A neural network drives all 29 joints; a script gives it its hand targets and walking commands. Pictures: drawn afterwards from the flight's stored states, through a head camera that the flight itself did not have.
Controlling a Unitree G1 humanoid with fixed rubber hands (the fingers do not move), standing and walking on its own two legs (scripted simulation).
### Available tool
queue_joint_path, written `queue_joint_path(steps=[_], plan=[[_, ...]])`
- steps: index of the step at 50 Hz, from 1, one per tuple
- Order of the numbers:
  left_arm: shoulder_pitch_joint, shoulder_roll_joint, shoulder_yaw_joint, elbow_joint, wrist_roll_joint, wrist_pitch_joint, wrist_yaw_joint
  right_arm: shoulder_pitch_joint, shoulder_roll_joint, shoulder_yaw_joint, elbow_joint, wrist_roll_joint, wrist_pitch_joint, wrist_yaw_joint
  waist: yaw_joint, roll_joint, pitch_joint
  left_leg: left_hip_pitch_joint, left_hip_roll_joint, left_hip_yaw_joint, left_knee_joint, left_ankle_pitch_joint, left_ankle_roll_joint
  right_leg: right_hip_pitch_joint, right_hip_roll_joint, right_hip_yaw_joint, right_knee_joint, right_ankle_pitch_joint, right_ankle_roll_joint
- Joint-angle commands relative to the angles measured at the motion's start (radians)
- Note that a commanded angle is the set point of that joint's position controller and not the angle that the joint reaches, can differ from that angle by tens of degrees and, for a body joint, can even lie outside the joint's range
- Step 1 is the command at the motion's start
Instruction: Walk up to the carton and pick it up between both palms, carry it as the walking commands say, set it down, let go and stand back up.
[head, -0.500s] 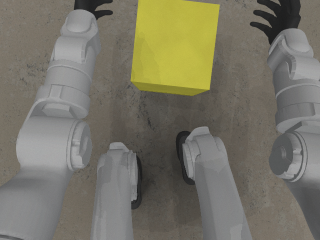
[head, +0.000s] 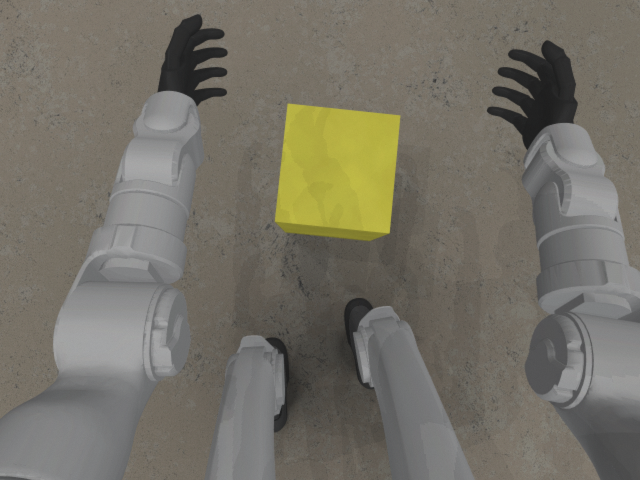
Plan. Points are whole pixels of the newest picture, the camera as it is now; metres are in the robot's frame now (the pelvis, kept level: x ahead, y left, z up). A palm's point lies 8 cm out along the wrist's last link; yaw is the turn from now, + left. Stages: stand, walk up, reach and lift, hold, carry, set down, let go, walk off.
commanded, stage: set down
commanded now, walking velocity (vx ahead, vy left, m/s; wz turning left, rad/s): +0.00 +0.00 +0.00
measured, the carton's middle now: (334, 182) +0.51 -0.09 -0.47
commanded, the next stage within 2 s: let go in 0.30 s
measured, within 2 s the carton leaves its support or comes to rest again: neither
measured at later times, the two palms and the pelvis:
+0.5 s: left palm (156, 112) +0.51 +0.10 -0.03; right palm (580, 132) +0.43 -0.28 -0.03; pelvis +0.04 -0.01 +0.09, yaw +0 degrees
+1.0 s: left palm out of the picture +0.34 +0.19 +0.08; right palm out of the picture +0.26 -0.25 +0.08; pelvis +0.08 +0.00 +0.16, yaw -2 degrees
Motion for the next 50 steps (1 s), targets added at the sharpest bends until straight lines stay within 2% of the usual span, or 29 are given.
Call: queue_joint_path(steps=[1, 9, 17, 22, 25, 27, 28, 30, 31, 33, 35, 40, 44, 50], plan=[[-0.251, 0.082, 0.015, -0.098, 0.012, -0.032, -0.009, -0.194, -0.116, -0.01, -0.105, -0.01, -0.032, 0.004, -0.05, 0.029, -0.989, 0.326, -0.029, 0.067, -0.223, 0.191, -0.023, 0.899, 0.02, -0.055, -0.144, 0.381, 0.045], [-0.194, 0.035, 0.047, -0.045, 0.065, -0.071, -0.032, -0.127, -0.064, -0.049, -0.068, -0.072, -0.074, 0.022, -0.044, 0.034, -0.85, 0.422, -0.018, 0.048, -0.394, 0.217, -0.025, 0.972, 0.012, -0.042, -0.296, 0.4, 0.041], [-0.095, -0.018, 0.092, -0.071, 0.139, -0.097, -0.021, -0.05, -0.035, -0.082, -0.089, -0.141, -0.104, 0.044, -0.027, 0.009, -0.849, 0.467, -0.023, 0.046, -0.47, 0.276, -0.026, 1.102, 0.013, -0.033, -0.347, 0.488, 0.042], [0.107, -0.062, 0.069, -0.219, 0.159, -0.102, 0.018, 0.131, -0.049, -0.034, -0.196, -0.156, -0.112, 0.062, -0.016, -0.017, -1.03, 0.574, -0.025, 0.049, -0.499, 0.429, -0.028, 1.312, 0.014, -0.022, -0.357, 0.684, 0.037], [0.355, -0.106, 0.018, -0.38, 0.16, -0.098, 0.049, 0.366, -0.061, 0.029, -0.311, -0.156, -0.108, 0.087, -0.005, -0.028, -1.142, 0.704, -0.024, 0.044, -0.547, 0.573, -0.026, 1.51, 0.012, -0.001, -0.392, 0.871, 0.018], [0.516, -0.116, -0.01, -0.466, 0.157, -0.099, 0.057, 0.524, -0.066, 0.072, -0.374, -0.148, -0.107, 0.108, 0.005, -0.043, -1.121, 0.722, -0.023, 0.04, -0.593, 0.595, -0.018, 1.647, 0.002, 0.027, -0.421, 0.971, 0.001], [0.526, -0.116, -0.017, -0.481, 0.144, -0.102, 0.056, 0.527, -0.067, 0.088, -0.384, -0.133, -0.109, 0.117, 0.01, -0.055, -1.038, 0.686, -0.023, 0.038, -0.617, 0.538, -0.012, 1.659, -0.004, 0.039, -0.437, 0.941, -0.001], [0.466, -0.123, -0.02, -0.484, 0.108, -0.107, 0.054, 0.456, -0.076, 0.111, -0.363, -0.097, -0.115, 0.129, 0.013, -0.055, -0.817, 0.685, -0.019, 0.036, -0.648, 0.393, -0.007, 1.518, -0.003, 0.035, -0.485, 0.713, 0.01], [0.486, -0.131, -0.017, -0.487, 0.101, -0.111, 0.053, 0.47, -0.071, 0.125, -0.355, -0.082, -0.119, 0.134, 0.016, -0.049, -0.754, 0.72, -0.016, 0.041, -0.655, 0.345, -0.013, 1.469, -0.001, 0.03, -0.511, 0.615, 0.014], [0.552, -0.135, -0.018, -0.453, 0.096, -0.125, 0.044, 0.536, -0.059, 0.147, -0.322, -0.064, -0.125, 0.141, 0.026, -0.041, -0.663, 0.739, -0.007, 0.049, -0.671, 0.276, -0.019, 1.44, -0.006, 0.035, -0.544, 0.509, 0.016], [0.65, -0.129, -0.018, -0.413, 0.099, -0.14, 0.029, 0.641, -0.05, 0.162, -0.299, -0.069, -0.129, 0.142, 0.033, -0.052, -0.605, 0.76, 0.002, 0.049, -0.692, 0.254, -0.015, 1.465, -0.015, 0.044, -0.563, 0.482, 0.021], [0.907, -0.089, -0.023, -0.394, 0.088, -0.175, -0.012, 0.912, -0.048, 0.233, -0.331, -0.069, -0.151, 0.122, 0.052, -0.084, -0.47, 0.917, 0.012, 0.037, -0.781, 0.296, 0.006, 1.59, -0.028, 0.053, -0.644, 0.534, 0.026], [1.008, -0.064, -0.031, -0.4, 0.065, -0.2, -0.043, 1.013, -0.042, 0.282, -0.389, -0.037, -0.172, 0.097, 0.067, -0.094, -0.335, 1.025, 0.023, 0.03, -0.845, 0.278, 0.02, 1.645, -0.026, 0.051, -0.716, 0.494, 0.029], [1.131, -0.041, -0.061, -0.443, 0.042, -0.216, -0.076, 1.127, -0.041, 0.314, -0.465, -0.025, -0.17, 0.078, 0.1, -0.063, -0.205, 1.201, 0.043, 0.027, -0.915, 0.248, 0.027, 1.696, -0.005, 0.019, -0.784, 0.371, 0.032]])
